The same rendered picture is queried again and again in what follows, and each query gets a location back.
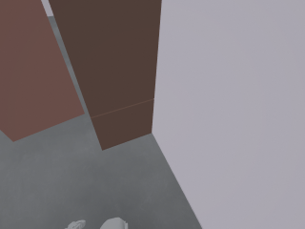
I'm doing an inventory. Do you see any left robot thigh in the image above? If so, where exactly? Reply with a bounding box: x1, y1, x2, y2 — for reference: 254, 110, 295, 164
100, 218, 129, 229

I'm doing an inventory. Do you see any robot left hand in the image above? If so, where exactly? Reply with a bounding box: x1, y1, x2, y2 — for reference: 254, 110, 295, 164
65, 219, 86, 229

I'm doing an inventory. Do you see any cupboard door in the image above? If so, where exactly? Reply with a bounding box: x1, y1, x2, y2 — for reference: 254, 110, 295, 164
0, 0, 85, 142

